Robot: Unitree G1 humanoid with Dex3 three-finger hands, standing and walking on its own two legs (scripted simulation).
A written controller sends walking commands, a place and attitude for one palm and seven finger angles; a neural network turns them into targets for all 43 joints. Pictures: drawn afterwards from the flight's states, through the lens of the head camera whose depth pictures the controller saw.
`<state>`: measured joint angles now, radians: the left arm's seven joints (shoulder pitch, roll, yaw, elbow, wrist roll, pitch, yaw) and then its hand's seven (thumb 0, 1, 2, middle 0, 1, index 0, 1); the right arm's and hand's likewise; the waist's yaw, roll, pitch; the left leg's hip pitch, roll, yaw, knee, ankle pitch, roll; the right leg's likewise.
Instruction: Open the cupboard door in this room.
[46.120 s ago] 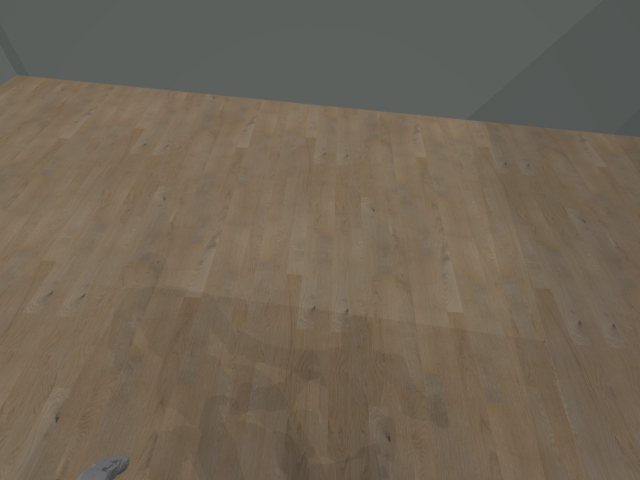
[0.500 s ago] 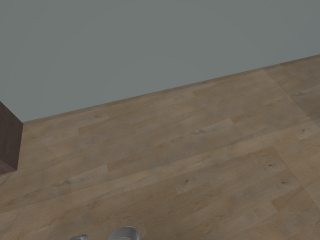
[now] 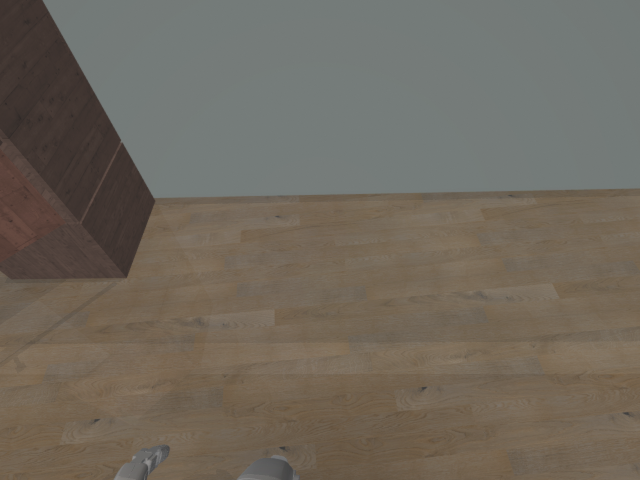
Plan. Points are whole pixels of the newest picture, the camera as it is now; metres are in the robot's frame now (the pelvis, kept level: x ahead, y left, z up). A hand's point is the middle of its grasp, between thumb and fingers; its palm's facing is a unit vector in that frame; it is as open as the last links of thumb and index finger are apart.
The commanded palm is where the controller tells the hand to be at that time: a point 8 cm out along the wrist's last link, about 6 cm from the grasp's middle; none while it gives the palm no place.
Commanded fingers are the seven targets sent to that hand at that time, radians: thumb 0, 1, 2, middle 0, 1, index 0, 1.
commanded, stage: turn to face it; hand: left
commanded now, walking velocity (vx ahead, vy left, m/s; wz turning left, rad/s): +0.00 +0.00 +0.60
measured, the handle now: out of the picture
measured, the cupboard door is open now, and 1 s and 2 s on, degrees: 48 48 48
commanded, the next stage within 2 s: take the last steps up to it in 1.32 s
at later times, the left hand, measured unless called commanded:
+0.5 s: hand out of the picture +0.00 +0.24 -0.17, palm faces +0.34 -0.91 -0.24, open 7.4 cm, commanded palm none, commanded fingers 0.00 0.90 0.90 -0.20 -0.30 -0.20 -0.30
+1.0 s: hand out of the picture -0.02 +0.16 -0.15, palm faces +0.57 -0.78 -0.23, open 7.4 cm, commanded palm none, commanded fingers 0.00 0.90 0.90 -0.20 -0.30 -0.20 -0.30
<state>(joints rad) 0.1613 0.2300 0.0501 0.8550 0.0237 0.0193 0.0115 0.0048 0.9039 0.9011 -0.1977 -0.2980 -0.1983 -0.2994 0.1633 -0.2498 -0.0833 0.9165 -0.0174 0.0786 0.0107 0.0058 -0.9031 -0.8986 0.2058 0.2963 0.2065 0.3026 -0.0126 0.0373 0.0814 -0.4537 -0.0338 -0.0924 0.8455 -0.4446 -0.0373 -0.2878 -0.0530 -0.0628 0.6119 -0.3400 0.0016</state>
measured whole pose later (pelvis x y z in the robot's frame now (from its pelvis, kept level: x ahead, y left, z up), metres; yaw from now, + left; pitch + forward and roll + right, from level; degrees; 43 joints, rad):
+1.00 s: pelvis +0.04 -0.04 +0.01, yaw +36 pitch +0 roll +2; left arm 0.23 0.19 0.03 0.88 0.03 0.01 0.02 0.00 0.90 0.90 -0.20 -0.30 -0.20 -0.30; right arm 0.13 -0.25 -0.08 0.94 -0.01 0.08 0.03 0.01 -0.91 -0.90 0.20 0.30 0.20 0.30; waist -0.01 -0.03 0.11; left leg -0.43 0.02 0.06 0.88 -0.44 -0.07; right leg -0.17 -0.13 -0.18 0.51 -0.33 0.01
